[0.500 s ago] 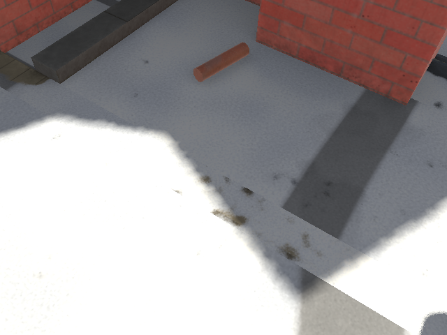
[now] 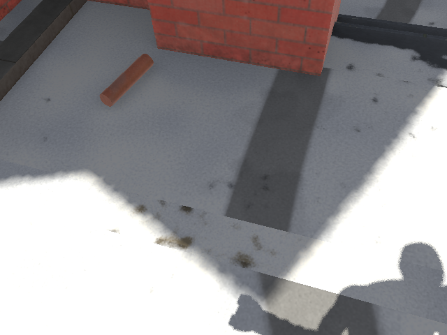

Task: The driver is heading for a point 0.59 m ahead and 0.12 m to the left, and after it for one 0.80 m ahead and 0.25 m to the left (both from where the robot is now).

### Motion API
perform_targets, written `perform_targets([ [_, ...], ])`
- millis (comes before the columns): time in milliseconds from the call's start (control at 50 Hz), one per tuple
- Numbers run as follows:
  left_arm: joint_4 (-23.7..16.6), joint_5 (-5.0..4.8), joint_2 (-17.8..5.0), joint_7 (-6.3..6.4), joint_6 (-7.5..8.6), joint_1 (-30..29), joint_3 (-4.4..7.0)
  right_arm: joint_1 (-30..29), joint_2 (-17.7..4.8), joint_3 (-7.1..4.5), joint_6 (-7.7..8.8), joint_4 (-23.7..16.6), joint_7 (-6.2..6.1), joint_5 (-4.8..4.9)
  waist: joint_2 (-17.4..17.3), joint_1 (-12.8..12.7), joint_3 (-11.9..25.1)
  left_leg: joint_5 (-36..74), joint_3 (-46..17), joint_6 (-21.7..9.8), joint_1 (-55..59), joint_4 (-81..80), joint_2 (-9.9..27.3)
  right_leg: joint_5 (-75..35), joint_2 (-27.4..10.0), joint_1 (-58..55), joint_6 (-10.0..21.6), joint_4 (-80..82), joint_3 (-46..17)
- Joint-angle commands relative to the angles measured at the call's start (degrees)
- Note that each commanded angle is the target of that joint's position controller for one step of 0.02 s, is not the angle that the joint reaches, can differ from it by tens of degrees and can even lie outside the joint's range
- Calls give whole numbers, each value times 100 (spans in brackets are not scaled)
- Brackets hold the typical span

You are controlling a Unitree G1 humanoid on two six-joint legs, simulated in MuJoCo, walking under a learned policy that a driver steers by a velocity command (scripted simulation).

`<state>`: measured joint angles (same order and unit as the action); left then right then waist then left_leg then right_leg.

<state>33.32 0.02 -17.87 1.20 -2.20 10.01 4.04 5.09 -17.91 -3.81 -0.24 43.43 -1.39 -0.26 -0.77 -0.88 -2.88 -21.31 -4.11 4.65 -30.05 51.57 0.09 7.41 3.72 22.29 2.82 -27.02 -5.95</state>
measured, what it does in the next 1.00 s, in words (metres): walks ahead: left foot, then right foot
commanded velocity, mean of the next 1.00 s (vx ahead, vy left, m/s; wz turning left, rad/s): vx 0.27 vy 0.00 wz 0.08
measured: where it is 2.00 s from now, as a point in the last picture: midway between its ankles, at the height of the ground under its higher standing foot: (188, 237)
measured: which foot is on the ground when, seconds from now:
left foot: up 0.00-0.12, down 0.14-0.50, up 0.52-0.92, down 0.94-1.00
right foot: down 0.00-0.16, up 0.18-0.48, down 0.50-0.94, up 0.96-1.00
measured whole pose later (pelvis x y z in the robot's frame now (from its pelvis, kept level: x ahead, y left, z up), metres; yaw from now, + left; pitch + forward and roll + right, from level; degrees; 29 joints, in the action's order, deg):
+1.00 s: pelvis +0.24 +0.06 -0.03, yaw +10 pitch +2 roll +0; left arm 46.2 -0.8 -16.6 0.6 4.0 20.9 3.1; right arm 5.1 -17.5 -3.6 2.3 35.6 2.8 1.5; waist -0.2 -2.3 -4.1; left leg -10.3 2.6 -6.2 -30.7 38.7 -3.4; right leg 28.5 -3.6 6.8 -1.9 -59.1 2.4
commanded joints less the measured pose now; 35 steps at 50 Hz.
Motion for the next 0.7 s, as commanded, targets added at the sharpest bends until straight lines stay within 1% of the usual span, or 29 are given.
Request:
perform_targets([
  [20,-438,7,-971,54,45,-207,295,201,-425,-94,57,-299,28,22,947,63,1096,174,-15,-8,465,-569,-84,-243,-1318,-751,1052,721,-1576],
  [80,-394,9,-866,5,13,-163,240,244,-448,-102,92,-336,107,45,1039,-12,1062,172,63,-122,825,-1159,-70,-189,-1349,-775,978,558,-1830],
  [100,-380,-10,-823,-2,-2,-200,212,331,-405,-99,114,-331,139,38,1024,57,1036,369,130,-200,1068,-1598,-82,-205,-1294,-733,901,448,-1847],
  [120,-362,-39,-764,0,-21,-238,179,487,-353,-94,140,-296,172,22,997,168,996,816,228,-312,1468,-2258,-91,-139,-1181,-596,760,318,-1799],
  [140,-286,-43,-642,4,-17,-45,137,548,-445,-115,153,-310,182,-46,814,167,930,1222,58,-477,1872,-2759,145,213,-975,-364,498,129,-1670],
  [160,-269,35,-372,4,7,172,54,617,-819,-170,149,-392,159,-180,-142,14,942,1629,-975,-840,2241,-3209,1190,1226,-448,97,105,-785,-1105],
  [180,-447,-4,-429,9,59,93,84,404,-1027,-202,129,-318,149,-294,-1499,-211,561,1947,-2072,-1712,1683,-3523,1971,2293,209,584,-167,-1350,-212],
  [200,-349,56,-837,42,91,-33,198,166,-733,-130,178,-507,133,-303,-1217,22,491,1874,-2234,-2053,1402,-3660,2119,2595,-18,462,-380,-2393,-351],
  [220,-246,-10,-1001,41,80,-17,292,76,-697,-122,197,-525,106,-223,-961,12,439,1896,-1926,-1962,1475,-3580,1906,2439,29,573,-455,-3007,-363],
  [240,-88,-18,-876,62,35,124,292,-7,-689,-119,203,-531,82,-128,-733,-48,441,1920,-1563,-1771,1611,-3469,1642,2273,17,640,-554,-3296,-392],
  [260,-32,21,-713,67,-4,213,246,52,-566,-82,214,-482,67,-22,-692,-24,498,1395,-1414,-1649,1872,-3487,1518,1949,-81,802,-628,-3341,-415],
  [280,30,18,-462,42,-16,233,163,211,-432,-31,203,-407,54,18,-684,30,492,632,-1256,-1555,2006,-3604,1329,1709,-156,836,-672,-3162,-313],
  [300,17,-1,-325,1,4,149,97,388,-472,-45,165,-326,51,54,-849,126,407,-103,-1193,-1494,2152,-3777,1187,1599,-192,932,-702,-2831,6],
  [320,-31,-33,-305,-35,52,-58,69,530,-595,-86,121,-296,34,70,-1018,272,325,-432,-1209,-1486,2278,-3879,1151,1583,-237,975,-705,-2566,302],
  [340,-75,-66,-290,-55,107,-259,48,637,-666,-108,93,-287,13,62,-1047,384,276,-481,-1210,-1497,2317,-3917,1151,1617,-282,889,-681,-2234,448],
  [400,-64,-99,-216,-91,273,-413,-2,907,-843,-160,92,-223,9,89,-1020,510,243,-365,-1142,-1573,2216,-3904,1228,1861,-273,199,-497,-1074,677],
  [420,-4,-106,-247,-103,325,-314,8,950,-888,-170,94,-197,26,120,-992,468,224,-338,-1128,-1609,2092,-3883,1243,1747,-239,-115,-402,-665,740],
  [440,95,-108,-243,-115,380,-132,22,929,-890,-161,80,-181,47,175,-907,330,170,-307,-1123,-1613,1837,-3814,1179,1276,-194,-580,-285,-27,797],
  [460,241,-98,-216,-124,429,133,34,872,-847,-139,63,-176,66,220,-820,146,130,-238,-1076,-1570,1538,-3679,1073,690,-137,-1153,-169,671,881],
  [480,363,-83,-290,-109,458,447,71,841,-697,-88,85,-189,84,216,-695,-26,263,-69,-1041,-1409,1074,-3455,952,403,-264,-1954,-63,845,740],
  [500,495,-73,-443,-56,477,1094,121,580,-319,28,155,-291,126,158,-406,-356,570,-163,-784,-1087,275,-2726,649,541,-829,-3044,77,826,178],
  [520,577,6,-990,-1,461,1662,248,393,216,175,281,-535,187,81,944,-500,899,-604,103,-641,-891,-1101,-118,940,-1978,-3881,474,923,-1256],
  [540,661,64,-1255,-46,490,1759,362,70,-225,67,380,-753,170,208,1341,-659,449,-1196,120,-568,-1654,-134,-4,1957,-2771,-3240,1142,1491,-2350],
  [560,633,58,-849,-43,578,1548,250,68,-593,-68,406,-700,171,295,966,-559,-17,-919,-228,-613,-2010,588,232,2678,-2631,-3031,1189,1684,-2286],
  [580,623,21,-602,-35,649,1284,168,255,-592,-102,391,-591,194,316,1030,-385,-238,-468,-317,-652,-2239,843,287,2673,-2371,-2995,982,1778,-1891],
  [600,605,-14,-505,-39,694,1092,133,372,-561,-114,375,-515,205,259,1032,-291,-307,-59,-341,-639,-2332,937,346,2211,-2220,-2957,836,1872,-1459],
  [620,629,-14,-431,-40,715,987,110,369,-509,-118,369,-499,224,217,913,-246,-415,335,-413,-603,-2331,922,396,1482,-2136,-2858,737,1936,-1045],
  [660,642,63,-369,-34,750,895,100,392,-283,-69,368,-477,275,193,728,-182,-319,974,-242,-480,-2039,890,362,245,-1882,-2561,621,1980,-229],
  [700,682,66,-408,-31,764,852,113,293,-152,-20,344,-555,321,174,666,-180,-268,1511,-40,-344,-1721,447,393,-346,-1745,-2262,598,2019,386],
])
